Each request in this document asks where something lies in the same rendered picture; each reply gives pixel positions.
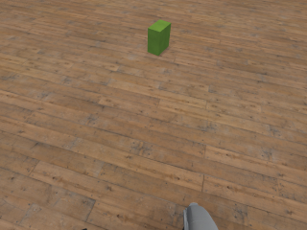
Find right robot thigh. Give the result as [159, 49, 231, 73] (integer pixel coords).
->
[183, 205, 219, 230]

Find carton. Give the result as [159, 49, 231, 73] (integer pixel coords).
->
[147, 19, 172, 56]

